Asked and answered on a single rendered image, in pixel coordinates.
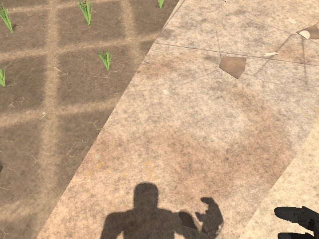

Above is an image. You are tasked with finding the right robot hand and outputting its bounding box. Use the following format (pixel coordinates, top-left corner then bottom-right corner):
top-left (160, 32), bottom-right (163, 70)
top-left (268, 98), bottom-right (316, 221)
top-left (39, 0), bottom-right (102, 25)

top-left (274, 206), bottom-right (319, 239)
